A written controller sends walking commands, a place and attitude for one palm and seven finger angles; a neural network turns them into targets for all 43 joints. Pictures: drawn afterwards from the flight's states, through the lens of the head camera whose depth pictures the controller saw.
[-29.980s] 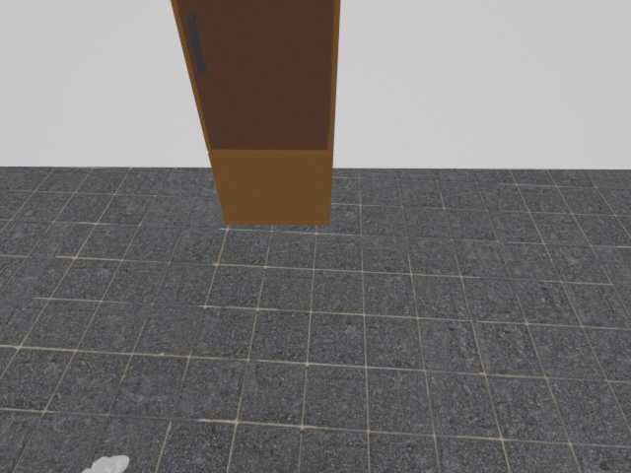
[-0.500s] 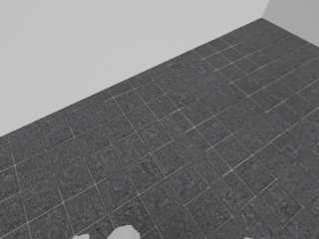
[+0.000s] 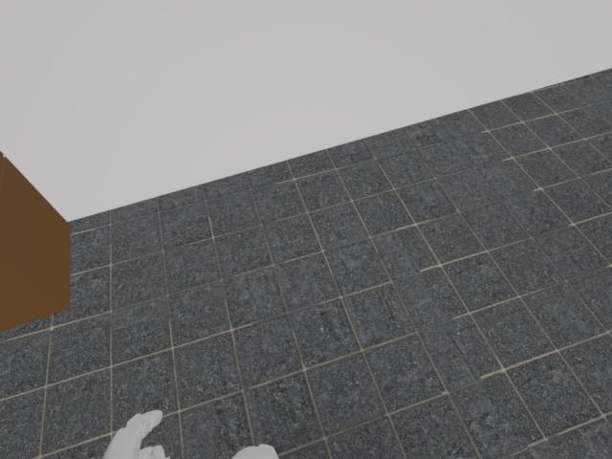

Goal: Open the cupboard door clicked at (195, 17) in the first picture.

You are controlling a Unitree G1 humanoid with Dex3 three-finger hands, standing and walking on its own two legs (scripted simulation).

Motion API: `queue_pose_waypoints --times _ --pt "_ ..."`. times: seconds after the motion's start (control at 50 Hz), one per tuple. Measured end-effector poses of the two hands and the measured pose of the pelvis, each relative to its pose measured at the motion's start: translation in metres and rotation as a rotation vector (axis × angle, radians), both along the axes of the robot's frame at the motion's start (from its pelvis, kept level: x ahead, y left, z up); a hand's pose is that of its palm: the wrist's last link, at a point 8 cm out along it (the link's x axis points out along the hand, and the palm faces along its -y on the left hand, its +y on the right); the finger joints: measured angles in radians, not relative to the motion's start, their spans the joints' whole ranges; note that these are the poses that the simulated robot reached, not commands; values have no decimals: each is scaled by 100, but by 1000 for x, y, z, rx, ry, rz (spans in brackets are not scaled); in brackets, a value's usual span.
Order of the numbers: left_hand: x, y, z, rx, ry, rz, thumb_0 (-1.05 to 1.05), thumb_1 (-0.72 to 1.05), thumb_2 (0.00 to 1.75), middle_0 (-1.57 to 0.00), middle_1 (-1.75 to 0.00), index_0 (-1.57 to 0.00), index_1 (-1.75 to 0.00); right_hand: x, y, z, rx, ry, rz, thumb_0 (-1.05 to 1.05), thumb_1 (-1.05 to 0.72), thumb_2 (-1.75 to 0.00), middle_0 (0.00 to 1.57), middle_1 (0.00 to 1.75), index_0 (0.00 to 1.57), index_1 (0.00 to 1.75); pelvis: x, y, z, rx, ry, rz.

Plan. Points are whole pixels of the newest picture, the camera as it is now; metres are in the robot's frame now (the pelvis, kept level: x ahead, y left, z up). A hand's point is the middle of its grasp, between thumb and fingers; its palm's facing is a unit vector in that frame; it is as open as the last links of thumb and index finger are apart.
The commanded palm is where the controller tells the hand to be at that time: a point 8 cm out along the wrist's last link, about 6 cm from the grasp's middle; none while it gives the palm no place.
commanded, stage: turn to face it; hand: left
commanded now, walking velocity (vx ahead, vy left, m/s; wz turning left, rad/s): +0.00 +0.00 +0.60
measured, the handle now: out of the picture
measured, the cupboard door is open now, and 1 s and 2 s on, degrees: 41 41 41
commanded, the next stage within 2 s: take the last steps up to it in 1.70 s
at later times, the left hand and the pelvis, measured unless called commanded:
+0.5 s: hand out of the picture -0.02 +0.24 -0.17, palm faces +0.37 -0.89 -0.26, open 7.4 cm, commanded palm none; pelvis +0.00 +0.01 +0.00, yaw +20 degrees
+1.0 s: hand out of the picture -0.01 +0.17 -0.14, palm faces +0.59 -0.77 -0.24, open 7.4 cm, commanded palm none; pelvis +0.04 -0.03 +0.01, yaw +38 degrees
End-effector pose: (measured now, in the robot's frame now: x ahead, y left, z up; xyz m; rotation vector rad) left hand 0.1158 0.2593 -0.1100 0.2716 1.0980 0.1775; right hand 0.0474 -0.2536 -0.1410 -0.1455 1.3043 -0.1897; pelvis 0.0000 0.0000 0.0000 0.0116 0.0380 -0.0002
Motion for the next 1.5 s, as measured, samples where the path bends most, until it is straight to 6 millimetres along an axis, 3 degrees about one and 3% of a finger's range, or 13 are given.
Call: queue_pose_waypoints --times 0.12,0.22,0.38,0.44,0.62,0.76,0.82,0.92,1.02,1.18,1.26,1.38,1.5 --pt "-37 -23 6 -23 43 78 1 90 90 -20 -30 -20 -30 24 -13 5 10 11 68 1 -91 -90 20 30 20 30 1 -11 10 17 -27 91" --pt "-70 -31 -2 -69 79 172 1 90 90 -20 -30 -21 -30 57 -8 14 3 1 163 1 -91 -90 19 30 20 30 4 -13 13 29 -31 170" --pt "-139 1 -34 -102 155 352 0 91 90 -21 -30 -21 -30 134 39 19 -40 -121 366 1 -91 -90 19 30 20 30 6 8 -6 8 -25 287" --pt "-157 15 -39 -91 201 402 1 91 90 -20 -30 -21 -30 148 56 25 -51 -171 416 0 -91 -90 19 30 20 30 4 13 -6 2 -28 313" --pt "-142 30 -12 -67 96 474 1 91 90 -20 -30 -20 -30 147 69 33 -41 -113 498 0 -91 -90 20 30 20 30 9 11 11 -26 -25 407" --pt "-118 9 -1 -33 18 501 1 90 90 -20 -30 -20 -30 150 51 12 -3 -46 519 0 -91 -90 20 30 20 30 23 -11 6 -13 -17 489" --pt "-118 -6 -1 -8 -7 520 1 90 90 -20 -30 -20 -30 159 41 -1 11 -26 534 1 -91 -90 20 30 20 30 28 -22 0 3 -19 529" --pt "-136 -36 4 -40 21 595 1 90 90 -20 -30 -20 -30 178 41 5 12 -3 588 1 -91 -90 20 30 20 30 34 -28 8 23 -34 606" --pt "-163 -59 -3 -91 50 692 1 90 90 -20 -30 -21 -30 198 60 14 4 -4 677 1 -91 -90 19 30 20 30 37 -28 12 33 -35 685" --pt "-243 -65 -35 -148 119 869 0 91 90 -21 -30 -21 -30 233 136 21 -12 -119 874 1 -91 -90 19 30 20 30 24 -7 -4 4 -38 801" --pt "-273 -59 -41 -159 182 931 1 91 90 -20 -30 -21 -30 235 165 29 -14 -186 935 0 -91 -90 20 30 20 30 15 0 -5 -4 -38 831" --pt "-277 -43 -23 -140 131 964 1 91 90 -20 -30 -20 -30 220 177 39 -20 -163 977 0 -91 -90 20 30 20 30 10 6 10 -22 -39 870" --pt "-261 -39 -13 -122 72 973 1 91 90 -20 -30 -20 -30 202 167 34 -5 -95 982 0 -91 -90 20 30 20 30 13 3 15 -25 -42 908"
